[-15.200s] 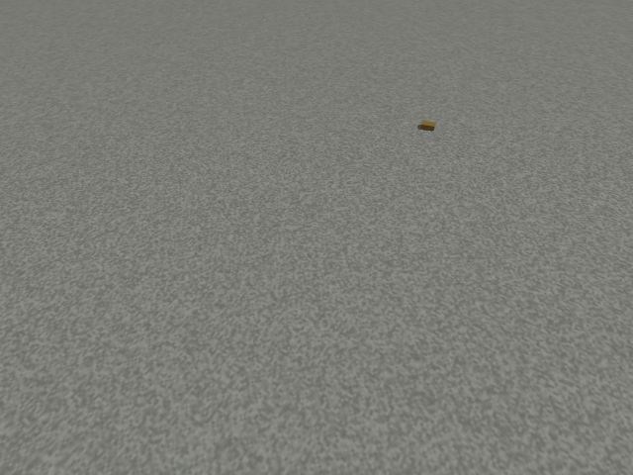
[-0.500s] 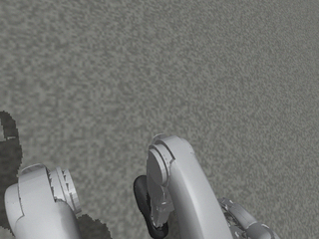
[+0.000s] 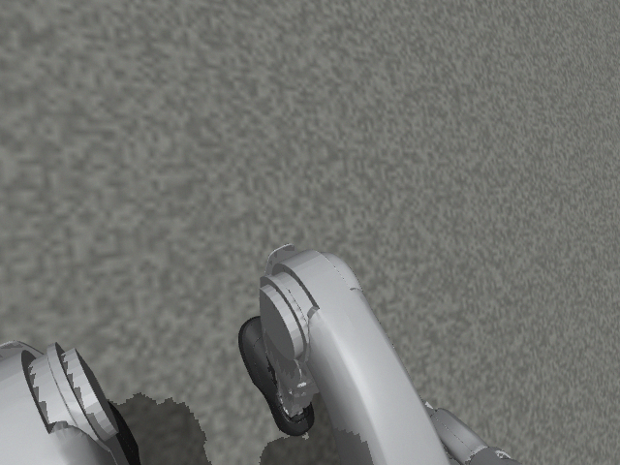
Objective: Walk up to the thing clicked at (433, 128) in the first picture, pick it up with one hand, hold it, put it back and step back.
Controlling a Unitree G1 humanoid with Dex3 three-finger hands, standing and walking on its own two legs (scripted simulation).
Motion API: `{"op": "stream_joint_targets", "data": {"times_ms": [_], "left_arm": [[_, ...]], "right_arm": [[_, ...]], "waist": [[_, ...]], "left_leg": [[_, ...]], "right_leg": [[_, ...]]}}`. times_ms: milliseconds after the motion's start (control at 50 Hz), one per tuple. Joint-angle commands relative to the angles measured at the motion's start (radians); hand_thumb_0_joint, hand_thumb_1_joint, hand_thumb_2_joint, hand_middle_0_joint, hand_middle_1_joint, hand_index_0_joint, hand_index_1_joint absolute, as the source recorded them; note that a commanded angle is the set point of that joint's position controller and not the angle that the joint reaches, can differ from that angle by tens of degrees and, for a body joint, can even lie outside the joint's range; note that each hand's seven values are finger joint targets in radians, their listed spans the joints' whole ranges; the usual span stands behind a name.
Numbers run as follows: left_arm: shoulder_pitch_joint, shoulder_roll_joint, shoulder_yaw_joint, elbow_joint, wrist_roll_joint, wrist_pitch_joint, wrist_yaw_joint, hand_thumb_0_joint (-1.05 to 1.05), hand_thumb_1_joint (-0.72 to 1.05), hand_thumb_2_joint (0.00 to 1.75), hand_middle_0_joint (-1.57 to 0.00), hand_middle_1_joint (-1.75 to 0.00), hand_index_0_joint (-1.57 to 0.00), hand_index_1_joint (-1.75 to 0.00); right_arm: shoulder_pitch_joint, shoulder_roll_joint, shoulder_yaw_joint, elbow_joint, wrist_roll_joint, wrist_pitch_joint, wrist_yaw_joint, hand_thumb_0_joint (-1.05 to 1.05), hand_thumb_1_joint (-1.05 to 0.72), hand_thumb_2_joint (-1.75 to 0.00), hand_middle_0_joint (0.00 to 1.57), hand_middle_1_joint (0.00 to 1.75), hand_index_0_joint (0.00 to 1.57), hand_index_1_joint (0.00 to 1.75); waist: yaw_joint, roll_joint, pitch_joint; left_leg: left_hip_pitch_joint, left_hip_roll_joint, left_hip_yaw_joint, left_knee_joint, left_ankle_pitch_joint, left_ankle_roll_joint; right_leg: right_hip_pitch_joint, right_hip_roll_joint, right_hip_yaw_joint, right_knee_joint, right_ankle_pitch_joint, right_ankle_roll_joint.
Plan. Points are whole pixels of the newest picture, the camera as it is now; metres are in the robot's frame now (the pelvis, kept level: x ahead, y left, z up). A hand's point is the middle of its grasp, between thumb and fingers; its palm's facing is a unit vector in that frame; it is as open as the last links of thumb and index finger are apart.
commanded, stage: rest palm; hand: left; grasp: from above
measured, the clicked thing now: out of the picture +0.46 +0.35 -0.29
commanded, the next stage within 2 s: close in 0.82 s
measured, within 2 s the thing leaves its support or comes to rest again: neither
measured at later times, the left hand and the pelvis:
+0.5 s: hand out of the picture +0.43 +0.34 -0.26, palm faces -0.43 -0.10 -0.90, open 13.6 cm; pelvis -0.01 +0.01 -0.01, yaw -1 degrees
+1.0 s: hand out of the picture +0.43 +0.34 -0.26, palm faces -0.47 -0.14 -0.87, open 13.5 cm; pelvis -0.01 +0.00 -0.01, yaw -1 degrees
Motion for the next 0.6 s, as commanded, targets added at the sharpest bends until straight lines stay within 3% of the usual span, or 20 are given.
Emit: {"op": "stream_joint_targets", "data": {"times_ms": [0, 60, 100, 160, 200, 280, 300, 340, 400, 460, 520, 540, 560, 580], "left_arm": [[-0.186, 0.315, 0.039, -0.130, 0.014, -0.071, 0.081, 0.00, -0.49, 0.92, -0.05, -1.00, -0.09, -0.96], [-0.199, 0.283, 0.008, -0.125, 0.042, -0.094, 0.127, 0.00, -0.49, 0.92, -0.05, -1.00, -0.08, -0.96], [-0.189, 0.268, 0.002, -0.092, 0.062, -0.090, 0.163, 0.00, -0.46, 0.90, -0.04, -1.01, -0.09, -0.96], [-0.199, 0.217, -0.042, -0.060, 0.086, -0.065, 0.213, 0.00, -0.45, 0.89, -0.04, -1.03, -0.09, -0.97], [-0.223, 0.179, -0.075, -0.047, 0.090, -0.042, 0.234, 0.00, -0.44, 0.88, -0.04, -1.05, -0.10, -0.99], [-0.259, 0.158, -0.099, -0.011, 0.070, 0.005, 0.269, 0.00, -0.42, 0.86, -0.04, -1.09, -0.11, -1.01], [-0.284, 0.153, -0.103, -0.015, 0.071, 0.015, 0.271, 0.00, -0.41, 0.86, -0.04, -1.09, -0.12, -1.01], [-0.279, 0.137, -0.116, 0.009, 0.068, 0.039, 0.265, 0.00, -0.41, 0.85, -0.03, -1.11, -0.12, -1.02], [-0.296, 0.152, -0.103, 0.019, 0.053, 0.066, 0.263, 0.00, -0.40, 0.84, -0.03, -1.12, -0.12, -1.03], [-0.298, 0.146, -0.110, 0.029, 0.047, 0.086, 0.244, 0.00, -0.40, 0.84, -0.04, -1.12, -0.12, -1.03], [-0.306, 0.196, -0.078, 0.003, 0.032, 0.093, 0.225, 0.00, -0.40, 0.84, -0.04, -1.12, -0.12, -1.03], [-0.305, 0.198, -0.078, 0.006, 0.032, 0.094, 0.219, 0.00, -0.41, 0.85, -0.04, -1.12, -0.12, -1.04], [-0.291, 0.229, -0.042, 0.007, 0.022, 0.093, 0.216, 0.00, -0.41, 0.84, -0.04, -1.12, -0.12, -1.03], [-0.274, 0.226, -0.051, 0.018, 0.030, 0.092, 0.207, 0.00, -0.41, 0.85, -0.04, -1.11, -0.12, -1.03]], "right_arm": [[0.169, -0.332, -0.088, -0.015, -0.010, 0.022, -0.013, 0.00, -0.90, -0.90, 0.20, 0.30, 0.20, 0.30], [0.151, -0.330, -0.083, -0.003, -0.022, 0.020, -0.007, 0.00, -0.90, -0.90, 0.20, 0.30, 0.20, 0.30], [0.141, -0.336, -0.086, 0.003, -0.031, 0.017, -0.008, 0.00, -0.89, -0.90, 0.20, 0.30, 0.20, 0.30], [0.125, -0.340, -0.093, 0.012, -0.040, 0.002, -0.006, 0.00, -0.90, -0.90, 0.20, 0.30, 0.20, 0.30], [0.119, -0.344, -0.100, 0.026, -0.040, -0.012, -0.004, 0.00, -0.90, -0.90, 0.20, 0.30, 0.20, 0.30], [0.109, -0.353, -0.105, 0.044, -0.037, -0.043, 0.000, 0.00, -0.90, -0.90, 0.20, 0.30, 0.20, 0.30], [0.123, -0.356, -0.109, 0.048, -0.033, -0.053, 0.003, 0.00, -0.90, -0.90, 0.20, 0.30, 0.20, 0.30], [0.117, -0.355, -0.108, 0.048, -0.027, -0.072, 0.008, 0.00, -0.90, -0.90, 0.20, 0.30, 0.20, 0.30], [0.109, -0.358, -0.109, 0.047, -0.018, -0.088, 0.013, 0.00, -0.90, -0.90, 0.20, 0.30, 0.20, 0.30], [0.108, -0.358, -0.104, 0.037, -0.015, -0.106, 0.023, 0.00, -0.90, -0.90, 0.20, 0.30, 0.20, 0.30], [0.105, -0.361, -0.100, 0.025, -0.007, -0.115, 0.028, 0.00, -0.91, -0.90, 0.20, 0.30, 0.20, 0.30], [0.118, -0.360, -0.094, 0.020, -0.009, -0.114, 0.032, 0.00, -0.91, -0.90, 0.20, 0.30, 0.20, 0.30], [0.108, -0.364, -0.091, 0.012, -0.010, -0.116, 0.033, 0.00, -0.91, -0.90, 0.20, 0.30, 0.20, 0.30], [0.110, -0.366, -0.091, 0.011, -0.008, -0.115, 0.034, 0.00, -0.91, -0.90, 0.20, 0.30, 0.20, 0.30]], "waist": [[0.003, 0.535, -0.742], [-0.006, 0.570, -0.683], [-0.011, 0.556, -0.655], [-0.023, 0.525, -0.619], [-0.030, 0.539, -0.613], [-0.037, 0.508, -0.616], [-0.048, 0.502, -0.611], [-0.049, 0.525, -0.607], [-0.036, 0.552, -0.616], [-0.045, 0.575, -0.616], [-0.025, 0.604, -0.654], [-0.031, 0.604, -0.663], [-0.029, 0.579, -0.664], [-0.030, 0.587, -0.653]], "left_leg": [[0.540, 0.020, 0.104, -0.200, 0.418, 0.034], [0.537, 0.023, 0.095, -0.229, 0.326, 0.029], [0.516, 0.023, 0.093, -0.237, 0.280, 0.028], [0.489, 0.022, 0.094, -0.244, 0.217, 0.025], [0.496, 0.021, 0.094, -0.250, 0.209, 0.021], [0.463, 0.019, 0.088, -0.258, 0.178, 0.022], [0.461, 0.016, 0.082, -0.251, 0.181, 0.023], [0.481, 0.018, 0.081, -0.256, 0.183, 0.019], [0.492, 0.020, 0.069, -0.266, 0.202, 0.012], [0.507, 0.022, 0.071, -0.262, 0.216, 0.010], [0.531, 0.023, 0.073, -0.263, 0.258, 0.005], [0.534, 0.022, 0.075, -0.253, 0.285, 0.007], [0.532, 0.023, 0.064, -0.258, 0.282, 0.006], [0.521, 0.023, 0.073, -0.251, 0.294, 0.007]], "right_leg": [[0.440, 0.040, -0.077, -0.207, 0.406, -0.064], [0.380, 0.044, -0.095, -0.202, 0.325, -0.066], [0.350, 0.048, -0.104, -0.203, 0.290, -0.068], [0.310, 0.046, -0.108, -0.206, 0.243, -0.072], [0.290, 0.050, -0.105, -0.209, 0.242, -0.075], [0.285, 0.051, -0.108, -0.219, 0.223, -0.077], [0.257, 0.044, -0.118, -0.206, 0.231, -0.072], [0.245, 0.043, -0.116, -0.192, 0.239, -0.074], [0.238, 0.035, -0.120, -0.179, 0.258, -0.074], [0.253, 0.036, -0.118, -0.174, 0.277, -0.073], [0.285, 0.038, -0.112, -0.169, 0.305, -0.074], [0.307, 0.035, -0.111, -0.168, 0.327, -0.073], [0.309, 0.029, -0.118, -0.162, 0.322, -0.070], [0.320, 0.034, -0.113, -0.164, 0.330, -0.071]]}}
